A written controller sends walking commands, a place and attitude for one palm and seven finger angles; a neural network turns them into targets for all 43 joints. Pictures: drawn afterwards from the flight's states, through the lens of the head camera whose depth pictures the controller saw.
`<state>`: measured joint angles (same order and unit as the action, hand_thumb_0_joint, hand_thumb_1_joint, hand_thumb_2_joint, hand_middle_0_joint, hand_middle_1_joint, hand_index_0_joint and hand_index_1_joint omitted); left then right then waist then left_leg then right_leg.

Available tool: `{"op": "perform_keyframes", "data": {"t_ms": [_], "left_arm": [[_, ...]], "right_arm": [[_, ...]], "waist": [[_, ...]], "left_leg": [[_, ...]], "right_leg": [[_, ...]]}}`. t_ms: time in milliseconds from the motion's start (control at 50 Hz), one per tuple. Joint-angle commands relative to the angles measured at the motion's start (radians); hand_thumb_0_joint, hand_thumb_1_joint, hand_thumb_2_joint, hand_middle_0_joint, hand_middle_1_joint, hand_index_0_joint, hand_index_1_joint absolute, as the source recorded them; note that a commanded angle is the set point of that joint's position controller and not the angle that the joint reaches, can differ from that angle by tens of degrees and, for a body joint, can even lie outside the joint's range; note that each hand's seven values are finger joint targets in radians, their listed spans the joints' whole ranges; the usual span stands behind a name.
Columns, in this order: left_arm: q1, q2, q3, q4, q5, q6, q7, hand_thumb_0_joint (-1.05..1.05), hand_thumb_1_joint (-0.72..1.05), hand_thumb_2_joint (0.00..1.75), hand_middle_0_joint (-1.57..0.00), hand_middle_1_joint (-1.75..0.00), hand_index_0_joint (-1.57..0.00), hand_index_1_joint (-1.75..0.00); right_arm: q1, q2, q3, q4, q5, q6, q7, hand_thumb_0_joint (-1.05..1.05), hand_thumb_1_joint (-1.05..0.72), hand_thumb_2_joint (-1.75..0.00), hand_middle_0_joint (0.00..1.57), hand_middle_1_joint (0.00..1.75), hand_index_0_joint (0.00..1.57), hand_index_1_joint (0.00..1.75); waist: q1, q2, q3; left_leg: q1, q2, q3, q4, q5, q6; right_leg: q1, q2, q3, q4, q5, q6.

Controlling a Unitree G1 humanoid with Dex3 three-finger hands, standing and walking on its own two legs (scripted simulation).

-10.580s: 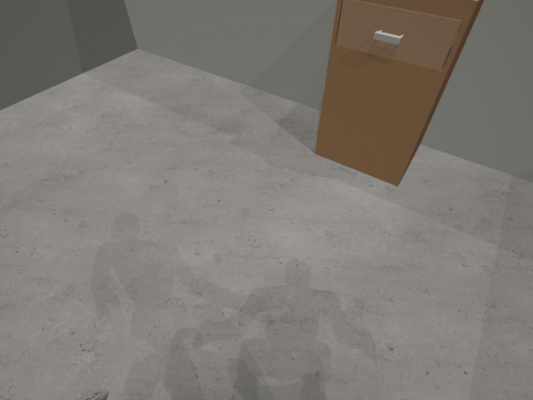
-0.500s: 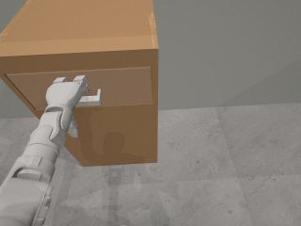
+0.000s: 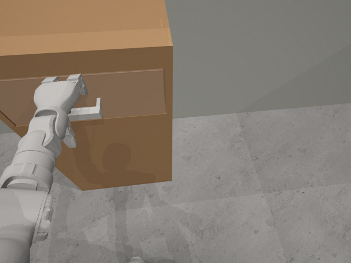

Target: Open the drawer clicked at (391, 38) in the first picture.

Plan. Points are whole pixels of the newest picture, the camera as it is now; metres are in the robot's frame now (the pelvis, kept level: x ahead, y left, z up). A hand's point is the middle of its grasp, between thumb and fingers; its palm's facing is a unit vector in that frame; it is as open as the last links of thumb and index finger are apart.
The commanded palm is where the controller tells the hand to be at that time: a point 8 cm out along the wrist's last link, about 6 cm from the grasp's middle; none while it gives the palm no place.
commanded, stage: move the hooked fingers above the handle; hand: left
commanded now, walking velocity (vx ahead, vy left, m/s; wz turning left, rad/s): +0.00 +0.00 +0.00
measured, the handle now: (81, 108) +0.52 +0.23 +0.00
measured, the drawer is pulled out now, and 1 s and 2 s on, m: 0.00 0.00 0.00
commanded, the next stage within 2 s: lower the fingers behind the handle in 0.56 s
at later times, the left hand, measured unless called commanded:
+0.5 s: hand (66, 115) +0.45 +0.24 +0.06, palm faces -0.06 -0.04 -1.00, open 13.9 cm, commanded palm +0.44 +0.24 +0.12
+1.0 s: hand (69, 119) +0.46 +0.24 +0.03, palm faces -0.07 -0.05 -1.00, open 13.9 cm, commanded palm +0.45 +0.25 +0.09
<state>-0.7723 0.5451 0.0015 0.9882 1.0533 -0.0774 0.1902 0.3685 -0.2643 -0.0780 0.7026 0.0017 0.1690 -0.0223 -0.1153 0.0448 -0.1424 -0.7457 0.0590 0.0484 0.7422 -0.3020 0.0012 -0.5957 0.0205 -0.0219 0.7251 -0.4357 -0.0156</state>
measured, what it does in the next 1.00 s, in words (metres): stands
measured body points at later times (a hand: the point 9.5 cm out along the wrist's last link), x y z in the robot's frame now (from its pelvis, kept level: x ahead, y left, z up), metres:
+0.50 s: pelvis -0.01 +0.01 +0.00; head +0.05 +0.00 +0.45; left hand +0.45 +0.24 +0.11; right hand +0.02 -0.27 -0.13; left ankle +0.02 +0.12 -0.71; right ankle -0.06 -0.11 -0.71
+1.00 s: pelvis -0.01 +0.00 -0.01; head +0.07 +0.00 +0.43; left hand +0.46 +0.24 +0.09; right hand -0.02 -0.27 -0.13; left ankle +0.02 +0.12 -0.71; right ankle -0.06 -0.11 -0.71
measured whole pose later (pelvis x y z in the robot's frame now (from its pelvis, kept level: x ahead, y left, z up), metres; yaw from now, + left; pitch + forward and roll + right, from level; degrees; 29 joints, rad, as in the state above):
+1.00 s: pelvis -0.01 +0.00 -0.01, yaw +0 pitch +19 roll -2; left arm -0.77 0.55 0.02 1.02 1.07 -0.11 0.24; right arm 0.38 -0.26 -0.07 0.71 -0.01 0.15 -0.03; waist -0.12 0.05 -0.15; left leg -0.81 0.07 0.04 0.79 -0.30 0.01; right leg -0.66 0.03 -0.02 0.77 -0.44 -0.01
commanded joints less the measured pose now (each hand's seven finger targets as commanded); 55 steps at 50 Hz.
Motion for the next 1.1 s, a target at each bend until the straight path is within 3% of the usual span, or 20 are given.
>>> {"op": "perform_keyframes", "data": {"t_ms": [0, 100, 160, 220, 320, 480, 520, 560, 620, 640, 680, 700, 760, 800, 840, 880, 920, 940, 980, 1080], "left_arm": [[-0.399, 0.243, 0.067, -0.232, -0.017, -0.017, 0.043, 0.0, -0.5, 0.3, -0.3, -1.2, -0.3, -1.2], [-0.418, 0.274, 0.086, -0.25, -0.005, -0.012, 0.069, 0.0, -0.5, 0.3, -0.3, -1.2, -0.3, -1.2], [-0.411, 0.24, 0.067, -0.262, -0.002, -0.001, 0.081, 0.0, -0.5, 0.3, -0.3, -1.2, -0.3, -1.2], [-0.426, 0.202, 0.033, -0.213, -0.01, 0.02, 0.078, 0.0, -0.5, 0.3, -0.3, -1.2, -0.3, -1.2], [-0.459, 0.213, 0.032, -0.218, -0.002, 0.024, 0.07, 0.0, -0.5, 0.3, -0.3, -1.2, -0.3, -1.2], [-0.456, 0.231, 0.03, -0.164, 0.003, 0.028, 0.065, 0.0, -0.5, 0.3, -0.3, -1.2, -0.3, -1.2], [-0.493, 0.267, 0.047, -0.186, 0.003, 0.017, 0.064, 0.0, -0.5, 0.3, -0.3, -1.2, -0.3, -1.2], [-0.486, 0.237, 0.027, -0.183, 0.001, 0.012, 0.062, 0.0, -0.5, 0.3, -0.3, -1.2, -0.3, -1.2], [-0.486, 0.264, 0.046, -0.181, -0.004, 0.001, 0.059, 0.0, -0.5, 0.3, -0.3, -1.2, -0.3, -1.2], [-0.496, 0.246, 0.028, -0.188, -0.002, 0.0, 0.059, 0.0, -0.5, 0.3, -0.3, -1.2, -0.3, -1.2], [-0.473, 0.223, 0.018, -0.142, -0.004, 0.007, 0.061, 0.0, -0.5, 0.3, -0.3, -1.2, -0.3, -1.2], [-0.464, 0.245, 0.038, -0.127, -0.009, 0.004, 0.058, 0.0, -0.5, 0.3, -0.3, -1.2, -0.3, -1.2], [-0.493, 0.235, 0.019, -0.142, 0.0, -0.001, 0.06, 0.0, -0.5, 0.3, -0.3, -1.2, -0.3, -1.2], [-0.473, 0.275, 0.062, -0.149, -0.001, -0.015, 0.063, 0.0, -0.5, 0.3, -0.3, -1.2, -0.3, -1.2], [-0.485, 0.266, 0.053, -0.164, 0.005, -0.026, 0.072, 0.0, -0.5, 0.3, -0.3, -1.2, -0.3, -1.2], [-0.445, 0.305, 0.094, -0.162, 0.011, -0.03, 0.086, 0.0, -0.5, 0.3, -0.3, -1.2, -0.3, -1.2], [-0.421, 0.312, 0.11, -0.162, 0.015, -0.031, 0.098, 0.0, -0.5, 0.3, -0.3, -1.2, -0.3, -1.2], [-0.423, 0.272, 0.082, -0.181, 0.016, -0.03, 0.104, 0.0, -0.5, 0.3, -0.3, -1.2, -0.3, -1.2], [-0.381, 0.27, 0.09, -0.15, 0.02, -0.016, 0.114, 0.0, -0.5, 0.3, -0.3, -1.2, -0.3, -1.2], [-0.445, 0.236, 0.053, -0.172, 0.024, -0.001, 0.122, 0.0, -0.5, 0.3, -0.3, -1.2, -0.3, -1.2]], "right_arm": [[0.103, -0.148, -0.053, -0.062, -0.005, -0.016, -0.008, 0.0, -0.9, -0.9, 0.2, 0.3, 0.2, 0.3], [0.092, -0.153, -0.051, -0.062, -0.002, -0.012, -0.009, 0.0, -0.9, -0.9, 0.2, 0.3, 0.2, 0.3], [0.089, -0.149, -0.054, -0.066, -0.001, -0.014, -0.005, 0.0, -0.9, -0.9, 0.2, 0.3, 0.2, 0.3], [0.086, -0.149, -0.051, -0.063, 0.003, -0.016, -0.005, 0.0, -0.9, -0.9, 0.2, 0.3, 0.2, 0.3], [0.083, -0.148, -0.048, -0.068, 0.002, -0.022, -0.012, 0.0, -0.9, -0.9, 0.2, 0.3, 0.2, 0.3], [0.069, -0.149, -0.036, -0.076, 0.008, -0.026, -0.022, 0.0, -0.9, -0.9, 0.2, 0.3, 0.2, 0.3], [0.074, -0.152, -0.035, -0.077, 0.008, -0.028, -0.026, 0.0, -0.9, -0.9, 0.2, 0.3, 0.2, 0.3], [0.077, -0.148, -0.038, -0.077, 0.007, -0.033, -0.029, 0.0, -0.9, -0.9, 0.2, 0.3, 0.2, 0.3], [0.087, -0.151, -0.038, -0.07, 0.006, -0.036, -0.031, 0.0, -0.9, -0.9, 0.2, 0.3, 0.2, 0.3], [0.087, -0.149, -0.037, -0.068, 0.006, -0.036, -0.031, 0.0, -0.9, -0.9, 0.2, 0.3, 0.2, 0.3], [0.095, -0.15, -0.039, -0.058, 0.005, -0.039, -0.028, 0.0, -0.9, -0.9, 0.2, 0.3, 0.2, 0.3], [0.1, -0.152, -0.036, -0.055, 0.005, -0.039, -0.03, 0.0, -0.9, -0.9, 0.2, 0.3, 0.2, 0.3], [0.106, -0.153, -0.038, -0.052, 0.004, -0.041, -0.029, 0.0, -0.9, -0.9, 0.2, 0.3, 0.2, 0.3], [0.115, -0.154, -0.039, -0.05, -0.001, -0.043, -0.029, 0.0, -0.9, -0.9, 0.2, 0.3, 0.2, 0.3], [0.118, -0.152, -0.042, -0.047, -0.003, -0.043, -0.029, 0.0, -0.9, -0.9, 0.2, 0.3, 0.2, 0.3], [0.12, -0.152, -0.043, -0.046, -0.006, -0.042, -0.028, 0.0, -0.9, -0.9, 0.2, 0.3, 0.2, 0.3], [0.122, -0.152, -0.044, -0.049, -0.01, -0.041, -0.026, 0.0, -0.9, -0.9, 0.2, 0.3, 0.2, 0.3], [0.118, -0.148, -0.047, -0.049, -0.01, -0.042, -0.022, 0.0, -0.9, -0.9, 0.2, 0.3, 0.2, 0.3], [0.121, -0.149, -0.049, -0.046, -0.01, -0.04, -0.018, 0.0, -0.9, -0.9, 0.2, 0.3, 0.2, 0.3], [0.124, -0.151, -0.052, -0.04, -0.01, -0.04, -0.017, 0.0, -0.9, -0.9, 0.2, 0.3, 0.2, 0.3]], "waist": [[0.017, 0.037, -0.419], [0.017, 0.031, -0.384], [0.02, 0.051, -0.399], [0.001, 0.024, -0.329], [0.004, 0.037, -0.372], [0.0, 0.008, -0.294], [-0.001, 0.019, -0.33], [-0.008, 0.016, -0.339], [-0.007, 0.013, -0.36], [-0.008, 0.047, -0.354], [-0.018, 0.011, -0.321], [-0.014, -0.007, -0.324], [-0.02, 0.018, -0.329], [-0.006, 0.013, -0.374], [-0.013, 0.04, -0.39], [0.007, 0.055, -0.408], [0.013, 0.036, -0.426], [0.009, 0.063, -0.43], [0.012, 0.044, -0.41], [-0.013, 0.057, -0.403]], "left_leg": [[0.445, -0.067, -0.009, 0.007, 0.478, 0.052], [0.431, -0.064, -0.013, -0.008, 0.426, 0.053], [0.472, -0.06, -0.022, -0.012, 0.436, 0.048], [0.447, -0.058, -0.024, -0.026, 0.363, 0.05], [0.469, -0.061, -0.026, -0.026, 0.352, 0.052], [0.388, -0.065, -0.018, -0.036, 0.263, 0.054], [0.391, -0.066, -0.017, -0.031, 0.27, 0.055], [0.403, -0.066, -0.018, -0.024, 0.268, 0.055], [0.398, -0.067, -0.019, -0.017, 0.279, 0.056], [0.402, -0.068, -0.018, -0.016, 0.289, 0.054], [0.386, -0.065, -0.019, -0.012, 0.277, 0.056], [0.366, -0.067, -0.017, -0.01, 0.277, 0.057], [0.361, -0.066, -0.015, -0.003, 0.272, 0.055], [0.361, -0.067, -0.016, 0.009, 0.302, 0.058], [0.368, -0.066, -0.017, 0.022, 0.319, 0.056], [0.354, -0.066, -0.013, 0.031, 0.34, 0.053], [0.341, -0.066, -0.014, 0.04, 0.363, 0.053], [0.362, -0.065, -0.013, 0.045, 0.376, 0.052], [0.352, -0.063, -0.014, 0.049, 0.378, 0.051], [0.369, -0.058, -0.024, 0.052, 0.348, 0.049]], "right_leg": [[0.067, 0.049, 0.001, -0.077, 0.532, -0.009], [0.049, 0.05, -0.002, -0.084, 0.468, -0.01], [0.023, 0.055, -0.013, -0.079, 0.439, -0.013], [-0.008, 0.054, -0.016, -0.099, 0.374, -0.011], [0.003, 0.049, -0.01, -0.1, 0.365, -0.012], [0.0, 0.043, -0.005, -0.111, 0.321, -0.009], [0.013, 0.04, 0.002, -0.105, 0.332, -0.007], [0.003, 0.041, 0.002, -0.106, 0.327, -0.006], [0.016, 0.04, 0.007, -0.103, 0.348, -0.003], [0.003, 0.042, 0.005, -0.099, 0.354, -0.007], [-0.016, 0.043, 0.001, -0.104, 0.341, -0.005], [0.004, 0.041, 0.005, -0.105, 0.351, -0.004], [-0.018, 0.041, 0.005, -0.095, 0.351, -0.004], [0.006, 0.044, 0.008, -0.083, 0.38, -0.006], [-0.013, 0.045, 0.008, -0.069, 0.396, -0.005], [0.001, 0.047, 0.007, -0.055, 0.416, -0.007], [0.014, 0.049, 0.005, -0.042, 0.447, -0.005], [-0.008, 0.051, 0.004, -0.04, 0.448, -0.006], [-0.018, 0.055, -0.002, -0.037, 0.438, -0.008], [-0.072, 0.059, -0.007, -0.036, 0.381, -0.008]]}}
